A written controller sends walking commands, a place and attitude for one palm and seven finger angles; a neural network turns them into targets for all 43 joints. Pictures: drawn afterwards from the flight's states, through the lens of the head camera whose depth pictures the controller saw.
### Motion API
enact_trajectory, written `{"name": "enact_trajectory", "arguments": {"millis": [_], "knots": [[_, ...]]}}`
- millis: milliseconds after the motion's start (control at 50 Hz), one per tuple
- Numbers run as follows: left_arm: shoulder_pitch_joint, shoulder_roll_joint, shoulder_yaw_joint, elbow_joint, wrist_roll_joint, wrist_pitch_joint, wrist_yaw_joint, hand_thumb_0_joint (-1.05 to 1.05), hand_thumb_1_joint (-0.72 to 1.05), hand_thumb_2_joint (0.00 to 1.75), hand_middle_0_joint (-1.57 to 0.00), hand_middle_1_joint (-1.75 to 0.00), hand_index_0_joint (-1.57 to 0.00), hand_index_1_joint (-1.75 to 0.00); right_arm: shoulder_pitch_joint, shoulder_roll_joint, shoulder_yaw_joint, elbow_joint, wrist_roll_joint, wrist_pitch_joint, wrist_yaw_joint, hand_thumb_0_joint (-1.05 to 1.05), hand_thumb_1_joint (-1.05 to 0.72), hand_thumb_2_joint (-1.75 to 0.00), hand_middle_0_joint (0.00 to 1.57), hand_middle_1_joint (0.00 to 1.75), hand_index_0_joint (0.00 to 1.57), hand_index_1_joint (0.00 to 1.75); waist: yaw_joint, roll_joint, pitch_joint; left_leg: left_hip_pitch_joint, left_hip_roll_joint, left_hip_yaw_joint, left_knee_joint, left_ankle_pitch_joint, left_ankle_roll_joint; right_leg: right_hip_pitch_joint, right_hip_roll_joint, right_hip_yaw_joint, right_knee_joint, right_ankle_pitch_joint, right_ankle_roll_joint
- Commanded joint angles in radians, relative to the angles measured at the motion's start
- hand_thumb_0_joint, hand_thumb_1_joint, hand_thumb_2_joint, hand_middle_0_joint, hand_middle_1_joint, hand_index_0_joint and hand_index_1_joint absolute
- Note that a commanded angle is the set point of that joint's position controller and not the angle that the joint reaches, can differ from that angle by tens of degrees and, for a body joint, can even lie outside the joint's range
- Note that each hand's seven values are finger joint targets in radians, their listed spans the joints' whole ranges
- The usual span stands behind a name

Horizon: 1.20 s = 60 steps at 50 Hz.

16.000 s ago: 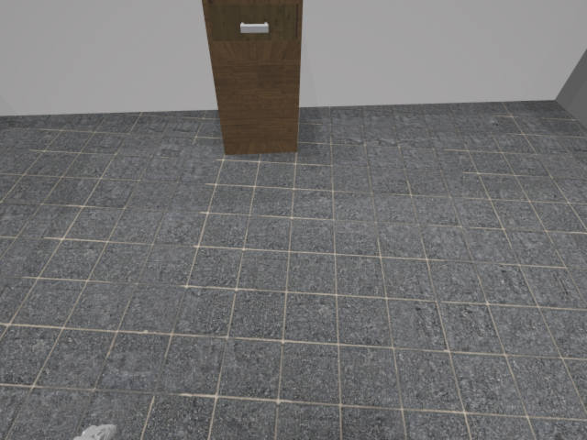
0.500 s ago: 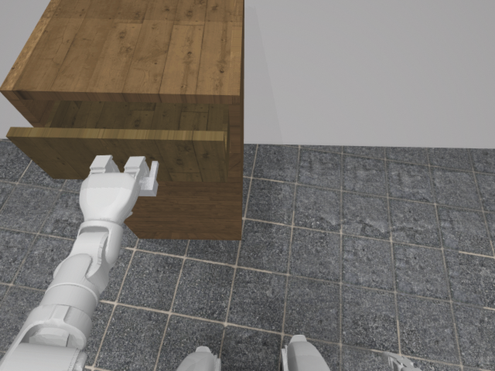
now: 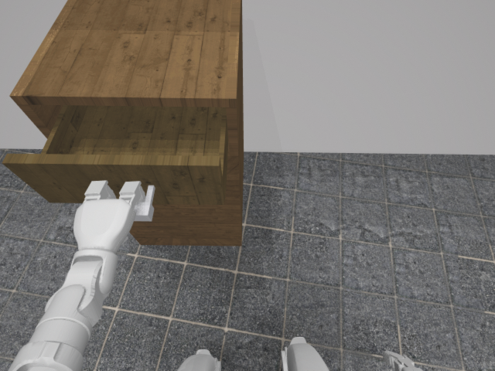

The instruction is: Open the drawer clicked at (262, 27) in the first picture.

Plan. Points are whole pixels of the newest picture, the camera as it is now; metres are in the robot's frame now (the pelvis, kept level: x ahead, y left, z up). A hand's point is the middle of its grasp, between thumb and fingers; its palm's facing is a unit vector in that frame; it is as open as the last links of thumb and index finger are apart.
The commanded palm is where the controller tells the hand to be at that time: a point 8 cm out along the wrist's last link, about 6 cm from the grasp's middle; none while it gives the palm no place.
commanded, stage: pull the drawer open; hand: left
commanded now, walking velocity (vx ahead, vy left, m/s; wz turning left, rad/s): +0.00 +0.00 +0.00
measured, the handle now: (121, 200) +0.40 +0.24 -0.02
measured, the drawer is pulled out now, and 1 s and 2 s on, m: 0.13 0.25 0.30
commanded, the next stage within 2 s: open the thumb to release the handle in 1.60 s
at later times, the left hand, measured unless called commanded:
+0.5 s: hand (109, 274) +0.27 +0.24 -0.04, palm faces -0.01 -0.03 -1.00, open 5.7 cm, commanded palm +0.24 +0.24 +0.01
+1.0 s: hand (102, 306) +0.22 +0.24 -0.04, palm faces -0.03 -0.03 -1.00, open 5.7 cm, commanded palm +0.19 +0.24 +0.01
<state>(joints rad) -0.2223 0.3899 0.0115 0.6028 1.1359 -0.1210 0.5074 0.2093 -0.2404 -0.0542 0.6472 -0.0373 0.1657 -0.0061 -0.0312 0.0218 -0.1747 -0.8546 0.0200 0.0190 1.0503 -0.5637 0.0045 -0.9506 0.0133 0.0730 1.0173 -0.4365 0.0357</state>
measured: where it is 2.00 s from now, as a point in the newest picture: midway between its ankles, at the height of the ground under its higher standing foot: outside the picture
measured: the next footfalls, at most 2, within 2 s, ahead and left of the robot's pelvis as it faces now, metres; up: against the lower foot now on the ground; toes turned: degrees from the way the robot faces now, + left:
none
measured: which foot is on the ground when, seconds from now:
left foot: down 0.00-1.00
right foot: down 0.00-1.00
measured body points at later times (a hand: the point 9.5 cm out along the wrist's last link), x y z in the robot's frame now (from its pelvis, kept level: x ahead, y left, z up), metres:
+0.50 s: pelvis -0.01 -0.01 +0.00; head +0.08 -0.02 +0.44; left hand +0.27 +0.24 +0.01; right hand +0.15 -0.26 -0.12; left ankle -0.04 +0.12 -0.67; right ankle +0.02 -0.14 -0.67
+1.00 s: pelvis +0.00 -0.02 -0.01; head +0.07 -0.03 +0.44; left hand +0.22 +0.23 +0.01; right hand +0.18 -0.26 -0.12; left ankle -0.04 +0.12 -0.67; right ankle +0.02 -0.14 -0.67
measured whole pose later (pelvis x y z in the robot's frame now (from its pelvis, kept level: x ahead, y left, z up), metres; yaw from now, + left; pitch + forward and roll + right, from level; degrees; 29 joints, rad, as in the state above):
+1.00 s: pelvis +0.00 -0.02 -0.01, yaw +1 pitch +18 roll +1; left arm 0.27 0.37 0.02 0.22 1.13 -0.11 0.56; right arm 0.14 -0.23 -0.04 0.60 -0.05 0.08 -0.01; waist 0.01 0.02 -0.17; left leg -0.82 0.02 0.00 1.09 -0.59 -0.02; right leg -0.93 0.02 0.06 1.09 -0.48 0.01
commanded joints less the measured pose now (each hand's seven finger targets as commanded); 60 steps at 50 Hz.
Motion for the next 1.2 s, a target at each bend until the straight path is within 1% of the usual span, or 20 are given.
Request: {"name": "enact_trajectory", "arguments": {"millis": [0, 20, 40, 80, 100, 160, 200, 220, 240, 300, 320, 380, 420, 540, 600, 620, 680, 820, 880, 1180], "knots": [[-0.024, 0.226, 0.136, -0.166, -0.028, 0.033, 0.032, 0.00, 0.90, 0.90, -0.40, -1.35, -0.40, -1.35, 0.011, -0.146, -0.051, -0.115, 0.000, -0.037, -0.013, 0.00, -0.90, -0.90, 0.20, 0.30, 0.20, 0.30, 0.065, 0.001, -0.366, 0.159, -0.042, 0.018, -0.129, 0.523, 0.011, 0.330, 0.026, -0.090, -0.072, 0.429, -0.087], [0.032, 0.186, 0.111, -0.167, -0.037, 0.038, 0.031, 0.00, 0.90, 0.90, -0.40, -1.35, -0.40, -1.35, 0.014, -0.143, -0.055, -0.119, -0.001, -0.044, -0.010, 0.00, -0.90, -0.90, 0.20, 0.30, 0.20, 0.30, 0.067, 0.016, -0.355, 0.173, -0.042, 0.018, -0.127, 0.542, 0.011, 0.334, 0.028, -0.093, -0.076, 0.444, -0.089], [0.032, 0.184, 0.111, -0.181, -0.037, 0.037, 0.034, 0.00, 0.90, 0.90, -0.40, -1.35, -0.40, -1.35, 0.008, -0.141, -0.053, -0.122, 0.001, -0.046, -0.010, 0.00, -0.90, -0.90, 0.20, 0.30, 0.20, 0.30, 0.057, -0.002, -0.350, 0.171, -0.041, 0.023, -0.126, 0.532, 0.011, 0.330, 0.028, -0.091, -0.082, 0.444, -0.087], [0.074, 0.207, 0.145, -0.186, -0.050, 0.038, 0.032, 0.00, 0.90, 0.90, -0.40, -1.35, -0.40, -1.35, 0.002, -0.146, -0.052, -0.121, 0.000, -0.051, -0.011, 0.00, -0.90, -0.90, 0.20, 0.30, 0.20, 0.30, 0.066, -0.032, -0.339, 0.151, -0.042, 0.015, -0.127, 0.524, 0.012, 0.351, 0.027, -0.090, -0.078, 0.451, -0.087], [0.066, 0.207, 0.139, -0.220, -0.041, 0.030, 0.036, 0.00, 0.90, 0.90, -0.40, -1.35, -0.40, -1.35, -0.008, -0.141, -0.049, -0.129, 0.001, -0.052, -0.013, 0.00, -0.90, -0.90, 0.20, 0.30, 0.20, 0.30, 0.066, -0.011, -0.352, 0.158, -0.044, 0.021, -0.127, 0.511, 0.012, 0.343, 0.026, -0.084, -0.079, 0.441, -0.085], [0.132, 0.197, 0.143, -0.222, -0.046, 0.029, 0.040, 0.00, 0.90, 0.90, -0.40, -1.35, -0.40, -1.35, -0.013, -0.140, -0.050, -0.131, -0.001, -0.062, -0.012, 0.00, -0.90, -0.90, 0.20, 0.30, 0.20, 0.30, 0.068, -0.043, -0.304, 0.139, -0.047, 0.021, -0.127, 0.477, 0.013, 0.343, 0.026, -0.087, -0.085, 0.425, -0.085], [0.117, 0.215, 0.157, -0.280, -0.033, 0.018, 0.053, 0.00, 0.90, 0.90, -0.40, -1.35, -0.40, -1.35, -0.027, -0.138, -0.047, -0.137, -0.005, -0.065, -0.013, 0.00, -0.90, -0.90, 0.20, 0.30, 0.20, 0.30, 0.074, 0.009, -0.335, 0.160, -0.045, 0.019, -0.124, 0.494, 0.011, 0.326, 0.025, -0.086, -0.071, 0.418, -0.087], [0.175, 0.188, 0.138, -0.274, -0.034, 0.024, 0.057, 0.00, 0.90, 0.90, -0.40, -1.35, -0.40, -1.35, -0.024, -0.135, -0.050, -0.137, -0.006, -0.069, -0.008, 0.00, -0.90, -0.90, 0.20, 0.30, 0.20, 0.30, 0.077, 0.014, -0.321, 0.170, -0.045, 0.014, -0.122, 0.498, 0.009, 0.322, 0.028, -0.093, -0.070, 0.411, -0.090], [0.165, 0.163, 0.119, -0.297, -0.030, 0.024, 0.064, 0.00, 0.90, 0.90, -0.40, -1.35, -0.40, -1.35, -0.033, -0.133, -0.049, -0.144, -0.004, -0.070, -0.007, 0.00, -0.90, -0.90, 0.20, 0.30, 0.20, 0.30, 0.063, 0.010, -0.315, 0.174, -0.044, 0.018, -0.119, 0.500, 0.009, 0.303, 0.028, -0.094, -0.073, 0.410, -0.089], [0.196, 0.189, 0.145, -0.332, -0.028, 0.031, 0.078, 0.00, 0.90, 0.90, -0.40, -1.35, -0.40, -1.35, -0.047, -0.134, -0.047, -0.147, -0.007, -0.073, -0.006, 0.00, -0.90, -0.90, 0.20, 0.30, 0.20, 0.30, 0.072, 0.004, -0.319, 0.173, -0.046, 0.013, -0.119, 0.484, 0.008, 0.307, 0.027, -0.092, -0.068, 0.393, -0.089], [0.218, 0.153, 0.111, -0.330, -0.031, 0.038, 0.077, 0.00, 0.90, 0.90, -0.40, -1.35, -0.40, -1.35, -0.044, -0.132, -0.050, -0.147, -0.008, -0.079, -0.005, 0.00, -0.90, -0.90, 0.20, 0.30, 0.20, 0.30, 0.064, 0.009, -0.302, 0.179, -0.045, 0.010, -0.116, 0.472, 0.008, 0.300, 0.029, -0.098, -0.072, 0.386, -0.090], [0.232, 0.166, 0.125, -0.363, -0.030, 0.046, 0.084, 0.00, 0.90, 0.90, -0.40, -1.35, -0.40, -1.35, -0.059, -0.134, -0.046, -0.148, -0.009, -0.085, -0.007, 0.00, -0.90, -0.90, 0.20, 0.30, 0.20, 0.30, 0.065, 0.026, -0.299, 0.188, -0.045, 0.006, -0.116, 0.478, 0.007, 0.289, 0.029, -0.098, -0.068, 0.379, -0.091], [0.229, 0.144, 0.099, -0.385, -0.032, 0.048, 0.087, 0.00, 0.90, 0.90, -0.40, -1.35, -0.40, -1.35, -0.058, -0.130, -0.047, -0.152, -0.010, -0.092, -0.007, 0.00, -0.90, -0.90, 0.20, 0.30, 0.20, 0.30, 0.057, 0.008, -0.288, 0.192, -0.045, 0.007, -0.115, 0.457, 0.008, 0.287, 0.028, -0.102, -0.074, 0.363, -0.089], [0.259, 0.159, 0.113, -0.409, -0.033, 0.047, 0.080, 0.00, 0.90, 0.90, -0.40, -1.35, -0.40, -1.35, -0.086, -0.124, -0.036, -0.158, -0.010, -0.103, -0.018, 0.00, -0.90, -0.90, 0.20, 0.30, 0.20, 0.30, 0.061, -0.011, -0.275, 0.173, -0.052, 0.012, -0.115, 0.417, 0.010, 0.291, 0.024, -0.089, -0.080, 0.349, -0.086], [0.336, 0.163, 0.128, -0.445, -0.030, 0.040, 0.079, 0.00, 0.90, 0.90, -0.40, -1.35, -0.40, -1.35, -0.099, -0.119, -0.036, -0.168, -0.014, -0.109, -0.016, 0.00, -0.90, -0.90, 0.20, 0.30, 0.20, 0.30, 0.083, 0.017, -0.307, 0.199, -0.052, 0.015, -0.111, 0.463, 0.007, 0.306, 0.024, -0.083, -0.069, 0.383, -0.089], [0.372, 0.137, 0.107, -0.446, -0.037, 0.042, 0.078, 0.00, 0.90, 0.90, -0.40, -1.35, -0.40, -1.35, -0.092, -0.118, -0.038, -0.172, -0.014, -0.114, -0.014, 0.00, -0.90, -0.90, 0.20, 0.30, 0.20, 0.30, 0.075, 0.013, -0.286, 0.197, -0.051, 0.012, -0.108, 0.460, 0.007, 0.308, 0.025, -0.087, -0.072, 0.392, -0.090], [0.415, 0.146, 0.127, -0.468, -0.046, 0.038, 0.077, 0.00, 0.90, 0.90, -0.40, -1.35, -0.40, -1.35, -0.106, -0.121, -0.034, -0.176, -0.012, -0.119, -0.012, 0.00, -0.90, -0.90, 0.20, 0.30, 0.20, 0.30, 0.081, 0.001, -0.261, 0.176, -0.052, 0.009, -0.113, 0.439, 0.007, 0.309, 0.025, -0.085, -0.075, 0.379, -0.092], [0.493, 0.118, 0.111, -0.509, -0.034, 0.035, 0.097, 0.00, 0.90, 0.90, -0.40, -1.35, -0.40, -1.35, -0.111, -0.113, -0.037, -0.186, -0.019, -0.131, -0.008, 0.00, -0.90, -0.90, 0.20, 0.30, 0.20, 0.30, 0.079, -0.002, -0.257, 0.170, -0.053, 0.009, -0.094, 0.414, 0.007, 0.281, 0.024, -0.086, -0.061, 0.354, -0.090], [0.531, 0.148, 0.149, -0.529, -0.038, 0.034, 0.100, 0.00, 0.90, 0.90, -0.40, -1.35, -0.40, -1.35, -0.123, -0.116, -0.033, -0.186, -0.019, -0.131, -0.011, 0.00, -0.90, -0.90, 0.20, 0.30, 0.20, 0.30, 0.086, -0.012, -0.265, 0.161, -0.055, 0.010, -0.090, 0.415, 0.007, 0.289, 0.023, -0.077, -0.057, 0.367, -0.090], [0.741, 0.157, 0.193, -0.627, -0.048, 0.016, 0.128, 0.00, 0.90, 0.90, -0.40, -1.35, -0.40, -1.35, -0.149, -0.104, -0.026, -0.204, -0.025, -0.127, -0.007, 0.00, -0.90, -0.90, 0.20, 0.30, 0.20, 0.30, 0.104, -0.007, -0.243, 0.142, -0.058, 0.008, -0.072, 0.412, 0.005, 0.279, 0.023, -0.065, -0.034, 0.380, -0.093]]}}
